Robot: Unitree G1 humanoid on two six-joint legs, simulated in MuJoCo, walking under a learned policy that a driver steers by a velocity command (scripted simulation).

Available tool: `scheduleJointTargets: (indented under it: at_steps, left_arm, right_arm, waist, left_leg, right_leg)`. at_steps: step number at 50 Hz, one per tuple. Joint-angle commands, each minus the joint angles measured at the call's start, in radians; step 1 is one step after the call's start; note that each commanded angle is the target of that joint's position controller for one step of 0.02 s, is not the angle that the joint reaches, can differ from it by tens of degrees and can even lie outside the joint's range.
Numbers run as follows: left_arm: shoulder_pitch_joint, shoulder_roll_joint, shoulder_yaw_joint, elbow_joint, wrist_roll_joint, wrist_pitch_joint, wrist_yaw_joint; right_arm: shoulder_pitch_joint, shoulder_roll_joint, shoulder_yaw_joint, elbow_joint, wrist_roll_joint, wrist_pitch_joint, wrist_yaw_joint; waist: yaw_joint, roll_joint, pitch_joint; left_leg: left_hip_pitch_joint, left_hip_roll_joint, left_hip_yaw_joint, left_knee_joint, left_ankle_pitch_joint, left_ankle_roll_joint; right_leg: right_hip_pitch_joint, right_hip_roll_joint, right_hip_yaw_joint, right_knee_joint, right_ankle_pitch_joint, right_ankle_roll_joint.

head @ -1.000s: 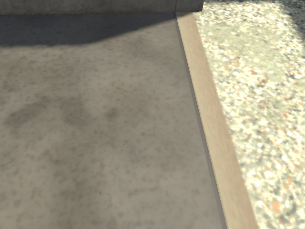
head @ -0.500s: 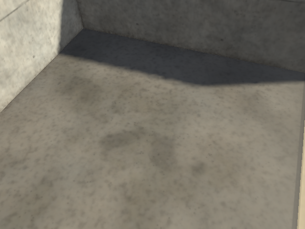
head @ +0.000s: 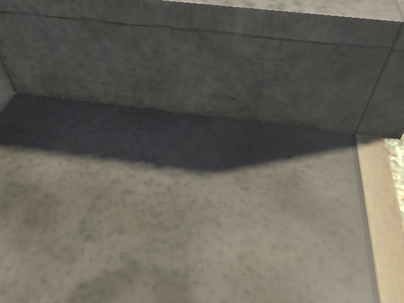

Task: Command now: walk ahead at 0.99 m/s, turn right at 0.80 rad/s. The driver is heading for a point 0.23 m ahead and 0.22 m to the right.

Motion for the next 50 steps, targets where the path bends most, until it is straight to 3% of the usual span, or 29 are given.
scheduleJointTargets:
  at_steps: [1,5,7,9,10,11,12,13,14,15,16,17,18,21,25,29,32,34,35,36,37,38,39,41,43,45,47,48,50]
  left_arm:
    - [-0.092,-0.013,-0.014,-0.111,0.002,0.007,-0.027]
    - [-0.238,-0.012,-0.035,-0.165,0.0,-0.002,-0.057]
    - [-0.242,-0.002,-0.039,-0.161,0.006,-0.006,-0.056]
    - [-0.036,0.043,-0.027,-0.097,0.021,-0.018,-0.038]
    - [0.18,0.083,-0.007,-0.027,0.026,-0.026,-0.023]
    - [0.298,0.117,0.013,0.024,0.032,-0.028,0.004]
    - [0.205,0.208,0.035,0.017,0.022,-0.024,0.024]
    - [0.095,0.273,0.035,-0.095,-0.009,-0.043,0.031]
    - [0.08,0.202,0.039,-0.122,-0.015,-0.036,0.027]
    - [0.022,0.193,0.033,-0.107,-0.029,-0.049,0.017]
    - [-0.063,0.149,0.023,-0.109,-0.046,-0.064,0.016]
    - [-0.107,0.125,0.014,-0.119,-0.036,-0.074,0.021]
    - [-0.109,0.117,0.011,-0.115,-0.019,-0.08,0.021]
    - [-0.097,0.074,0.001,-0.081,-0.025,-0.09,0.029]
    - [-0.095,0.064,-0.001,-0.061,-0.029,-0.054,0.062]
    - [-0.047,0.055,-0.006,-0.026,-0.026,-0.018,0.079]
    - [-0.051,0.047,-0.01,-0.007,-0.015,-0.007,0.078]
    - [-0.07,0.042,-0.014,0.001,-0.022,-0.004,0.075]
    - [-0.058,0.044,-0.014,0.006,-0.022,-0.009,0.072]
    - [0.008,0.047,-0.011,0.003,-0.002,-0.024,0.068]
    - [0.084,0.024,-0.017,0.028,-0.006,-0.034,0.068]
    - [0.038,0.044,-0.015,0.033,-0.019,-0.029,0.064]
    - [-0.027,0.054,-0.01,0.009,-0.029,-0.011,0.059]
    - [-0.061,0.039,-0.007,0.01,-0.035,0.04,0.064]
    - [-0.032,0.004,-0.012,0.034,-0.03,0.063,0.074]
    - [0.035,-0.025,-0.016,0.085,-0.02,0.061,0.074]
    - [0.021,0.01,-0.009,0.086,0.005,0.06,0.069]
    - [-0.019,0.06,0.0,0.075,0.004,0.06,0.074]
    - [-0.088,0.003,-0.018,0.068,0.002,0.035,0.078]
  right_arm:
    - [-0.043,-0.042,-0.007,-0.032,0.007,-0.041,0.005]
    - [-0.028,-0.089,-0.016,0.001,0.007,-0.049,-0.011]
    - [0.017,-0.14,-0.023,0.016,0.01,-0.045,-0.021]
    - [0.002,-0.209,-0.037,0.011,0.009,-0.022,-0.037]
    - [-0.035,-0.224,-0.039,0.0,0.003,-0.007,-0.041]
    - [-0.048,-0.209,-0.037,0.002,0.011,-0.003,-0.032]
    - [0.022,-0.08,-0.012,-0.015,0.0,-0.004,-0.017]
    - [0.196,-0.071,0.018,-0.076,0.049,-0.043,-0.002]
    - [0.057,-0.194,-0.006,-0.068,0.07,-0.053,-0.007]
    - [0.006,-0.182,-0.011,-0.096,0.087,-0.049,-0.016]
    - [-0.035,-0.158,-0.009,-0.089,0.07,-0.036,-0.035]
    - [-0.037,-0.163,-0.015,-0.079,0.063,-0.019,-0.043]
    - [-0.014,-0.16,-0.02,-0.076,0.057,0.003,-0.044]
    - [-0.038,-0.08,-0.013,-0.093,0.035,0.031,-0.051]
    - [-0.119,-0.044,-0.007,-0.107,0.025,0.033,-0.047]
    - [-0.245,-0.042,-0.003,-0.133,0.03,0.023,-0.024]
    - [-0.275,-0.068,-0.009,-0.14,0.025,0.014,-0.01]
    - [-0.243,-0.077,-0.015,-0.131,0.014,0.004,-0.003]
    - [-0.2,-0.097,-0.02,-0.117,0.004,-0.003,-0.004]
    - [-0.185,-0.156,-0.031,-0.116,-0.01,-0.007,-0.011]
    - [-0.149,-0.111,-0.022,-0.107,-0.018,0.003,-0.015]
    - [-0.105,-0.041,-0.009,-0.092,-0.007,0.021,-0.019]
    - [-0.11,-0.019,0.001,-0.079,0.008,0.032,-0.019]
    - [-0.201,-0.065,-0.009,-0.086,0.013,0.047,-0.02]
    - [-0.304,-0.083,-0.021,-0.098,0.014,0.062,-0.023]
    - [-0.317,-0.066,-0.02,-0.086,0.02,0.08,-0.028]
    - [-0.253,-0.028,-0.01,-0.054,0.023,0.077,-0.026]
    - [-0.235,-0.03,-0.012,-0.056,0.014,0.075,-0.023]
    - [-0.282,-0.022,-0.014,-0.05,0.003,0.069,-0.027]
  waist:
    - [0.036,0.144,0.164]
    - [0.036,0.081,0.2]
    - [0.043,0.077,0.161]
    - [0.151,0.121,0.031]
    - [0.241,0.131,-0.08]
    - [0.279,0.089,-0.125]
    - [0.133,-0.166,-0.119]
    - [0.042,-0.264,-0.469]
    - [0.144,0.008,-0.536]
    - [0.077,0.103,-0.315]
    - [0.027,0.192,-0.173]
    - [0.002,0.192,-0.086]
    - [-0.026,0.168,-0.053]
    - [-0.036,0.082,-0.039]
    - [-0.009,0.026,-0.087]
    - [0.058,-0.003,-0.074]
    - [0.061,-0.019,-0.053]
    - [0.024,-0.008,-0.054]
    - [0.002,0.02,-0.071]
    - [0.047,0.099,-0.124]
    - [0.047,0.19,-0.24]
    - [-0.01,0.234,-0.298]
    - [-0.025,0.25,-0.269]
    - [0.006,0.141,-0.146]
    - [0.047,0.169,-0.07]
    - [0.072,0.191,-0.087]
    - [0.05,0.146,-0.076]
    - [0.004,0.046,-0.023]
    - [-0.007,0.0,0.019]
  left_leg:
    - [-0.045,0.251,-0.099,-0.289,0.261,0.079]
    - [-0.068,0.199,0.111,-0.325,0.612,0.031]
    - [0.019,0.21,0.133,-0.219,1.081,0.021]
    - [0.065,0.24,0.104,0.089,1.374,0.021]
    - [0.028,0.249,0.076,0.344,1.352,0.03]
    - [-0.068,0.18,0.091,0.644,1.013,0.02]
    - [-0.364,0.008,0.058,1.044,-0.205,-0.011]
    - [-0.616,-0.022,-0.255,1.334,-0.349,-0.04]
    - [-0.559,0.011,-0.314,1.3,-0.222,-0.036]
    - [-0.575,0.049,-0.273,1.175,-0.159,-0.04]
    - [-0.563,0.104,-0.249,1.09,-0.111,-0.05]
    - [-0.517,0.123,-0.242,1.058,-0.089,-0.059]
    - [-0.444,0.145,-0.249,1.016,-0.073,-0.061]
    - [-0.402,0.145,-0.208,0.812,-0.005,-0.078]
    - [-0.434,0.108,-0.174,0.547,0.229,-0.094]
    - [-0.435,0.092,-0.178,0.324,0.369,-0.089]
    - [-0.435,0.083,-0.19,0.245,0.281,-0.058]
    - [-0.363,0.063,-0.176,0.131,0.288,-0.012]
    - [-0.237,0.078,-0.197,0.052,0.543,0.022]
    - [-0.056,0.163,-0.282,0.13,0.952,0.084]
    - [0.129,0.288,-0.401,0.187,1.125,0.236]
    - [0.163,0.361,-0.492,0.151,1.086,0.313]
    - [0.134,0.39,-0.558,0.088,0.931,0.324]
    - [-0.067,0.354,-0.531,0.007,0.558,0.257]
    - [-0.22,0.262,-0.431,-0.046,0.308,0.179]
    - [-0.291,0.191,-0.339,-0.038,0.171,0.14]
    - [-0.325,0.137,-0.282,-0.023,-0.064,0.06]
    - [-0.294,0.087,-0.233,-0.005,-0.129,0.015]
    - [-0.134,0.057,-0.19,0.071,0.027,-0.022]
  right_leg:
    - [-0.187,-0.05,0.028,-0.042,0.135,0.006]
    - [-0.006,0.005,-0.123,-0.353,0.293,-0.041]
    - [0.126,0.098,-0.2,-0.453,0.297,-0.069]
    - [0.366,0.187,-0.186,-0.522,0.227,-0.088]
    - [0.588,0.197,-0.118,-0.573,0.243,-0.115]
    - [0.763,0.168,-0.062,-0.686,0.338,-0.127]
    - [0.942,-0.031,0.145,-0.579,0.838,-0.123]
    - [1.28,-0.307,0.669,-0.624,0.909,-0.384]
    - [1.154,-0.278,0.654,-0.768,0.66,-0.366]
    - [0.936,-0.237,0.56,-0.846,0.535,-0.328]
    - [0.737,-0.204,0.487,-0.878,0.51,-0.267]
    - [0.576,-0.185,0.422,-0.893,0.61,-0.25]
    - [0.455,-0.154,0.354,-0.915,0.669,-0.223]
    - [0.344,-0.063,0.169,-0.931,0.84,-0.185]
    - [0.442,0.015,0.052,-0.898,0.86,-0.103]
    - [0.537,-0.01,0.073,-0.87,0.725,-0.07]
    - [0.589,-0.063,0.135,-0.807,0.7,-0.091]
    - [0.592,-0.062,0.155,-0.717,0.691,-0.082]
    - [0.551,-0.022,0.141,-0.66,0.641,-0.049]
    - [0.445,0.056,0.125,-0.588,0.483,0.0]
    - [0.316,0.101,0.122,-0.464,0.206,0.079]
    - [0.277,0.124,0.094,-0.369,-0.12,0.121]
    - [0.219,0.119,0.096,-0.292,-0.414,0.139]
    - [0.234,0.081,0.09,-0.243,-0.455,0.14]
    - [0.322,0.063,0.05,-0.462,-0.331,0.134]
    - [0.484,0.094,-0.005,-0.651,-0.057,0.117]
    - [0.526,0.066,0.025,-0.738,0.01,0.075]
    - [0.401,0.021,0.089,-0.777,-0.158,0.029]
    - [0.227,0.014,0.113,-0.858,-0.333,0.014]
